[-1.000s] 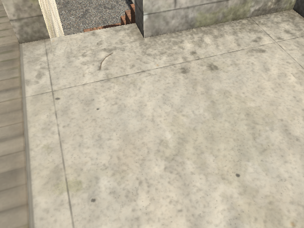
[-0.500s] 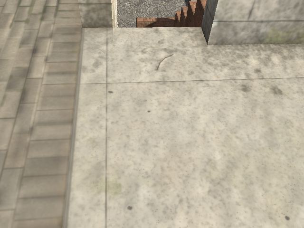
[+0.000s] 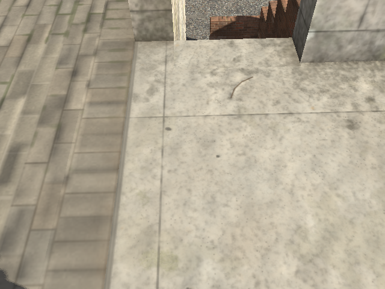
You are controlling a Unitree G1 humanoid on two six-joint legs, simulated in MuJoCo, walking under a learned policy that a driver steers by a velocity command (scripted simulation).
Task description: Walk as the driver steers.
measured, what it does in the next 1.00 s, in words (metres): walks ahead: left foot, then right foot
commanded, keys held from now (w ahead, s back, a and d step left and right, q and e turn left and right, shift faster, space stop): e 0.32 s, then w+e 0.18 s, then w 0.06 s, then w+q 0.44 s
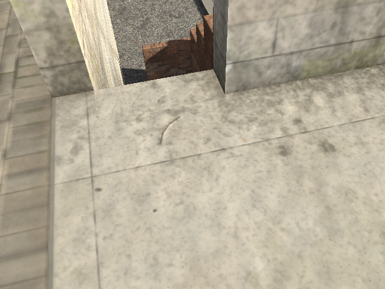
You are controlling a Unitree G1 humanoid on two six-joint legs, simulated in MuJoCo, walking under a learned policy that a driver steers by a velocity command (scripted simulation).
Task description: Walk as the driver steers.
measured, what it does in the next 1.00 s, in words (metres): walks ahead: left foot, then right foot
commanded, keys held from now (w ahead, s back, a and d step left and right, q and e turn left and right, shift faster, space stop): w+q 0.52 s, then w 0.02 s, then w+e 0.46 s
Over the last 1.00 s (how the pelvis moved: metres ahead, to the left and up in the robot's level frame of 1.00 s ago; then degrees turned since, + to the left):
0.16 -0.09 0.01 -13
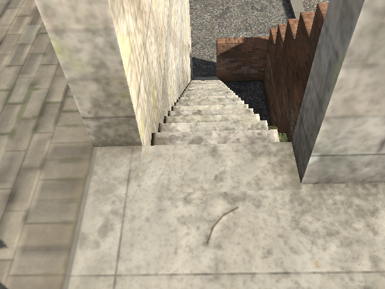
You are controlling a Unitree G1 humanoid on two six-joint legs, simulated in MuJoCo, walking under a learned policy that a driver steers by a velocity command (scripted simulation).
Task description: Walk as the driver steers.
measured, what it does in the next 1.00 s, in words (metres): walks ahead: left foot, then right foot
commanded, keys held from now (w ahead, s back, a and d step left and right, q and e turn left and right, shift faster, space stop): w+e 0.28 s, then w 0.32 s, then w+q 0.40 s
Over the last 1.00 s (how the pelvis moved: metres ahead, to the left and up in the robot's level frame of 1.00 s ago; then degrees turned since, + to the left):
0.56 0.06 0.00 13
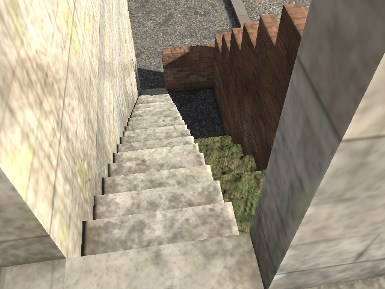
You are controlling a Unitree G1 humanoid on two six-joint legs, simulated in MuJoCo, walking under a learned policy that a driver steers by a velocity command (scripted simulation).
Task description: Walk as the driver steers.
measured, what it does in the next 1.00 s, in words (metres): steps on the spot, turning left: left foot, then right foot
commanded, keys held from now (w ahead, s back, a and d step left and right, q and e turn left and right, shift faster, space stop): w+q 0.58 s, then w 0.18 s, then w+e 0.24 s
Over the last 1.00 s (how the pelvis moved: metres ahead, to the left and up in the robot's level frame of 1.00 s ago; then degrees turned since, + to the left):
0.47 -0.09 -0.01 -6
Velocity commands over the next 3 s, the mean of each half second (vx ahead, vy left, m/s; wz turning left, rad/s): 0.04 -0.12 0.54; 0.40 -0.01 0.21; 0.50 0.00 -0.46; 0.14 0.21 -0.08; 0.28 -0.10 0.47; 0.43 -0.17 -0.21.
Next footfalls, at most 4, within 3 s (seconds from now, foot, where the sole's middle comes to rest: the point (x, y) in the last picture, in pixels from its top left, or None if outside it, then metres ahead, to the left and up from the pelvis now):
0.06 left None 0.13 0.09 -0.78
0.44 right None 0.12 -0.20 -0.78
0.96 left None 0.11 0.12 -0.78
1.46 right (206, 288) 0.47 0.00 -0.78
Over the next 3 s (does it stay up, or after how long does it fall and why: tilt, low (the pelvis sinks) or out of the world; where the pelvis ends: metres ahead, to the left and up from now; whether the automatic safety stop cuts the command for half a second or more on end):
stays up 0.79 0.08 -0.23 its command is cut before an obstacle from the start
